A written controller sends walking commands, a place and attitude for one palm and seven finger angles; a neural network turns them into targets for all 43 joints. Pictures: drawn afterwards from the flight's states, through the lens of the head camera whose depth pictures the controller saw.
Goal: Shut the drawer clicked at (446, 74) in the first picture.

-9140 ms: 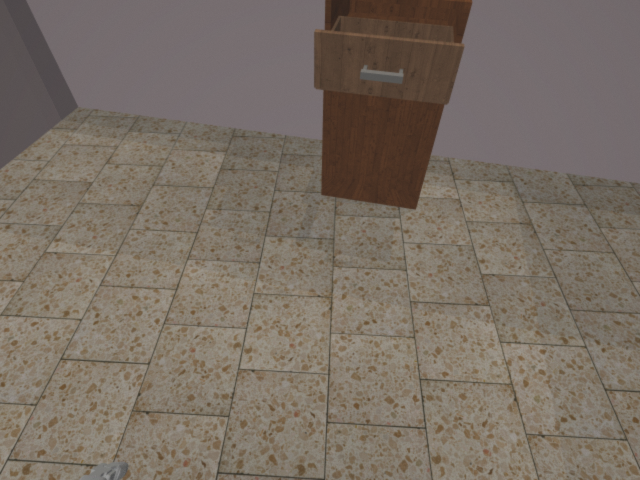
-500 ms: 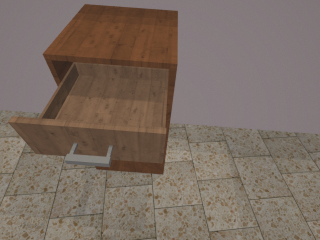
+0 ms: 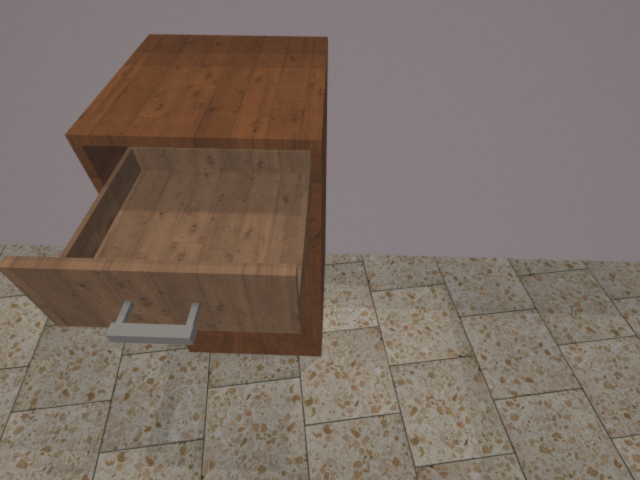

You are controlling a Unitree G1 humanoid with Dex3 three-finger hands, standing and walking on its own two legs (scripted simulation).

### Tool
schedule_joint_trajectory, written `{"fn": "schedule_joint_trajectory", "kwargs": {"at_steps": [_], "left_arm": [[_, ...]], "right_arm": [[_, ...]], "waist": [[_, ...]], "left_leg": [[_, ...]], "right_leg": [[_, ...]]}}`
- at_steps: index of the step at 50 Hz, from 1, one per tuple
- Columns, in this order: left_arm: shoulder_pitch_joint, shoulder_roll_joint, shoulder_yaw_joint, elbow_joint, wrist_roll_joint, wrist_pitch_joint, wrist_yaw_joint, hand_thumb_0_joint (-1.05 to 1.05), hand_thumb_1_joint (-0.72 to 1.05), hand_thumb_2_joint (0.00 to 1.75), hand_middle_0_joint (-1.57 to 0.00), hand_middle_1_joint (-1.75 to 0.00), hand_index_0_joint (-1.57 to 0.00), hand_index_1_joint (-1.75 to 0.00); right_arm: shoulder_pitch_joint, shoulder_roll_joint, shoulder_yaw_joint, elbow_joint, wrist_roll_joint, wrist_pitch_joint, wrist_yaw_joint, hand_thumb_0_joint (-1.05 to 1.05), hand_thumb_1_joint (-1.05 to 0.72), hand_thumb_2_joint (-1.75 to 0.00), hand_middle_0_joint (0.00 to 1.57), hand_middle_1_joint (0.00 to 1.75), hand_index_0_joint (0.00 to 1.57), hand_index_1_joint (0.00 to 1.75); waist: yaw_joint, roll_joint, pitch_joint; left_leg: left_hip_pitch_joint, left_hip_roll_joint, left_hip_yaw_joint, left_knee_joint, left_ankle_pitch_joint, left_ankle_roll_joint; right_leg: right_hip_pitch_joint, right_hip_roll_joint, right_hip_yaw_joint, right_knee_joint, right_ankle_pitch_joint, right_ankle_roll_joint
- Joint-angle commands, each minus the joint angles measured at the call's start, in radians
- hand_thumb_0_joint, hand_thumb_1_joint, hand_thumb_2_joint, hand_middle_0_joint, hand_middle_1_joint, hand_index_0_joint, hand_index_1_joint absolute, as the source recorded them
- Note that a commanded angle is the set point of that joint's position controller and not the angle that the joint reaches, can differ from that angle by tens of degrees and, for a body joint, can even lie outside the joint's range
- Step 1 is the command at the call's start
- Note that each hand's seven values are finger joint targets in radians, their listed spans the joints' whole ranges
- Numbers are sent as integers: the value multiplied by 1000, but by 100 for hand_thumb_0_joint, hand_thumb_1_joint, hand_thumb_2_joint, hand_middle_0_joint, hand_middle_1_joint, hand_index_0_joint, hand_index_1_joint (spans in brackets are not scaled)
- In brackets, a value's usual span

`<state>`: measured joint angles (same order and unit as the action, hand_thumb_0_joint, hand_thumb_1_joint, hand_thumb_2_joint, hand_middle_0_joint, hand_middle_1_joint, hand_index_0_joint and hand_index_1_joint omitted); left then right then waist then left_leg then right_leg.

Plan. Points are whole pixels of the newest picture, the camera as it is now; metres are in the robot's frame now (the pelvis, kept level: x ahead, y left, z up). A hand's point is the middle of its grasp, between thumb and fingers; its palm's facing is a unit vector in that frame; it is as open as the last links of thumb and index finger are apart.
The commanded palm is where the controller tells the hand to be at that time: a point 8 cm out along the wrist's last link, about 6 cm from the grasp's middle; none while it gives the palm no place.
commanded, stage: come to a stop and stand still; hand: left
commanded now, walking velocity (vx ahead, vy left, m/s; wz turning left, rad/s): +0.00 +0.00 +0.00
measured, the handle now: (156, 321) +0.32 +0.26 -0.02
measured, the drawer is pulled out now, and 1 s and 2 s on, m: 0.27 0.27 0.27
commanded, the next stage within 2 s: look again from close up in 0.18 s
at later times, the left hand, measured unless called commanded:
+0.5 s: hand out of the picture +0.01 +0.18 -0.18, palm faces +0.05 -0.98 -0.21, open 7.3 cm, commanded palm none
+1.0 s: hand out of the picture +0.09 +0.25 -0.12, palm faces +0.19 -0.96 -0.20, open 7.3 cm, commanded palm +0.10 +0.28 -0.06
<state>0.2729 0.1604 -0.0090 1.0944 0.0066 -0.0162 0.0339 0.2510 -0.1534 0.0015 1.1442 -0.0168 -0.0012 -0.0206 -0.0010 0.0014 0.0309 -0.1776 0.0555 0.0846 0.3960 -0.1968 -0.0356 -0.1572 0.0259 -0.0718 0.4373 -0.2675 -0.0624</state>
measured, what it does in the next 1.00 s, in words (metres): shifts its weight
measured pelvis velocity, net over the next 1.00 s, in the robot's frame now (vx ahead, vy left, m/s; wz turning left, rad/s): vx -0.01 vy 0.06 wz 0.00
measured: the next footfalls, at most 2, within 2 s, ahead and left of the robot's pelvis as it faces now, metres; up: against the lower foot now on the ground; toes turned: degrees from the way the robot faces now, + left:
none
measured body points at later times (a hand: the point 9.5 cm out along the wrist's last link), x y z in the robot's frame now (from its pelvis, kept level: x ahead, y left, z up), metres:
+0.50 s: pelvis +0.01 +0.01 -0.01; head +0.01 +0.01 +0.44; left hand +0.01 +0.23 -0.16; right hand +0.03 -0.22 -0.17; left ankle +0.01 +0.14 -0.74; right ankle -0.02 -0.07 -0.74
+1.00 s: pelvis -0.01 +0.06 -0.01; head +0.00 +0.06 +0.44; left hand +0.08 +0.30 -0.10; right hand +0.04 -0.18 -0.14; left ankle +0.01 +0.14 -0.74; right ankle -0.02 -0.07 -0.74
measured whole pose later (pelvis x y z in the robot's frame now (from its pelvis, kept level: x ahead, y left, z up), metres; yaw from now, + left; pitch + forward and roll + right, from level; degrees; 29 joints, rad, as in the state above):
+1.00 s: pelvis -0.01 +0.06 -0.01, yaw +0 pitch +0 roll +1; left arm 0.49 0.19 0.02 0.40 -0.10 0.03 0.09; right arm 0.34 -0.18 0.01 0.92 0.03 -0.16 -0.04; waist 0.01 -0.03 0.02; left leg -0.25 -0.03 0.09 0.50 -0.25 0.04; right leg -0.23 -0.05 -0.03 0.55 -0.31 -0.01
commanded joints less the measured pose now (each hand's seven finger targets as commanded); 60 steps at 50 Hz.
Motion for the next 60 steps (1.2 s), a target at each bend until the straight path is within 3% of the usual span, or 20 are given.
{"fn": "schedule_joint_trajectory", "kwargs": {"at_steps": [1, 12, 13, 14, 16, 18, 26, 42, 44, 45, 46, 47, 48, 49, 50, 51, 52, 54, 57, 60], "left_arm": [[74, 93, 19, -18, 1, -17, 0, 0, 90, 90, -20, -30, -20, -30], [133, 56, 19, 9, -1, -21, 5, 0, 90, 90, -20, -30, -20, -30], [82, 239, 8, -68, 11, -30, 15, 0, 90, 90, -20, -30, -20, -30], [95, 171, 37, -57, 5, -33, 20, 0, 90, 90, -20, -30, -20, -30], [112, 128, 30, -56, 6, -36, 21, 0, 90, 90, -20, -30, -20, -30], [113, 109, 24, -59, 12, -33, 25, 0, 90, 90, -20, -30, -20, -30], [91, 120, 29, -74, 6, -15, 20, 0, 90, 90, -20, -30, -20, -30], [70, 121, 19, -69, 9, 2, 10, 0, 90, 90, -20, -30, -20, -30], [73, 119, 18, -62, 9, 2, 9, 0, 90, 90, -20, -30, -20, -30], [113, 117, 10, -39, 22, -13, 44, 0, 90, 90, -20, -30, -20, -30], [-656, 371, 210, -1592, -171, -218, 43, 0, 90, 90, -22, -32, -22, -32], [-123, 272, 143, -1356, -97, -176, 67, 0, 90, 90, -24, -34, -24, -34], [157, 49, 2, -1199, -133, -52, 91, 0, 90, 90, -26, -37, -26, -37], [118, -21, -20, -1174, -151, -46, 79, 0, 90, 90, -28, -39, -28, -39], [42, 23, 13, -1217, -161, -98, 66, 0, 90, 90, -30, -41, -30, -41], [62, 74, 79, -1170, -157, -157, 46, 0, 90, 90, -32, -43, -32, -43], [197, 37, 90, -1086, -169, -222, 10, 0, 90, 90, -34, -45, -34, -45], [358, -45, 56, -999, -182, -367, -88, 0, 90, 90, -38, -50, -38, -50], [368, 7, 97, -1006, -204, -607, -260, 0, 90, 90, -44, -56, -44, -56], [406, 99, 191, -1133, -222, -585, -301, 0, 90, 90, -50, -62, -50, -62]], "right_arm": [[62, -60, -3, -18, 2, -10, -7, 0, -90, -90, 20, 30, 20, 30], [117, -31, -2, 7, 4, -15, -15, 0, -90, -90, 20, 30, 20, 30], [7, -139, -27, -123, -15, 2, -4, 0, -90, -90, 20, 30, 20, 30], [60, -108, -42, -134, -6, -14, -13, 0, -90, -90, 20, 30, 20, 30], [106, -53, -39, -128, -3, -14, -18, 0, -90, -90, 20, 30, 20, 30], [103, -50, -35, -141, -5, -9, -11, 0, -90, -90, 20, 30, 20, 30], [65, -98, -34, -128, 1, -16, -14, 0, -90, -90, 20, 30, 20, 30], [14, -142, -22, -109, 1, -20, -4, 0, -90, -90, 20, 30, 20, 30], [21, -144, -20, -99, 2, -23, -4, 0, -90, -90, 20, 30, 20, 30], [-27, -162, -15, -163, 14, -29, 3, 0, -90, -90, 20, 30, 20, 30], [-6, -290, -52, -505, 67, -168, -32, 0, -90, -90, 20, 30, 20, 30], [-69, -208, -17, -464, 54, -269, -67, 0, -90, -90, 20, 30, 20, 30], [-79, -169, -23, -450, 63, -309, -55, 0, -90, -90, 20, 30, 20, 30], [-22, -185, -28, -422, 62, -316, -47, 0, -90, -90, 20, 30, 20, 30], [-51, -209, -41, -476, 51, -331, -40, 0, -90, -90, 20, 30, 20, 30], [-55, -228, -52, -493, 37, -336, -36, 0, -90, -90, 20, 30, 20, 30], [-63, -221, -61, -517, 26, -336, -28, 0, -90, -90, 20, 30, 20, 30], [-101, -210, -69, -583, 21, -333, 7, 0, -90, -90, 20, 30, 20, 30], [-145, -213, -93, -653, 15, -321, 55, 0, -90, -90, 20, 30, 20, 30], [-182, -216, -100, -777, 41, -292, 60, 0, -90, -90, 20, 30, 20, 30]], "waist": [[1, -18, 39], [3, 0, 28], [-22, -22, 190], [-8, 77, 18], [-11, -36, -118], [-9, -137, -72], [-4, 45, 37], [4, 9, 34], [4, 15, 23], [23, -61, 78], [-93, 125, -470], [22, 252, -458], [-17, 231, -280], [-49, 125, -121], [-59, 95, -26], [-61, 16, -32], [-33, -97, -42], [17, -164, -81], [41, -85, -146], [86, 31, -269]], "left_leg": [[21, 44, -65, -44, 40, 34], [24, 45, -57, -34, 58, 33], [-47, 5, -108, 45, 59, 51], [-45, 28, -82, 120, 4, 51], [-79, -4, -73, 199, -35, 45], [-133, -9, -65, 222, -85, 49], [-40, 49, -98, 84, 189, 63], [-23, 59, -127, -51, 67, 81], [-10, 62, -126, -61, 79, 81], [-71, 83, -99, 118, 232, 57], [219, -28, -129, 32, 318, 33], [309, 31, -140, 21, 400, 27], [146, 23, -160, -27, 299, -17], [44, 12, -162, -17, 156, -1], [-63, -11, -172, 32, -11, 18], [-141, -24, -172, 84, -101, 25], [-211, -27, -167, 132, -126, 25], [-325, -35, -134, 236, -114, 12], [-484, -42, -105, 417, -153, 8], [-511, -49, -94, 441, -208, 26]], "right_leg": [[-71, -144, 152, -144, 135, 15], [-49, -138, 144, -142, 179, 16], [-147, -117, 156, -130, 208, 62], [-94, -189, 196, -92, 143, 65], [-8, -218, 235, -107, 227, 37], [6, -227, 234, -100, 314, 13], [-72, -130, 109, -7, 284, 19], [-49, -124, 107, -44, 99, 47], [-41, -123, 102, -40, 105, 50], [-86, -160, 131, -51, 293, 55], [-28, -50, 18, 62, 315, 30], [-102, -35, 15, 144, 96, 23], [-205, -29, -22, 181, -54, 39], [-260, -30, -23, 175, -66, 46], [-295, -30, -33, 136, -70, 44], [-326, -27, -43, 117, -58, 43], [-358, -16, -62, 151, -86, 42], [-433, -5, -77, 264, -142, 33], [-578, -15, -43, 429, -190, 21], [-557, -19, -15, 493, -192, 16]]}}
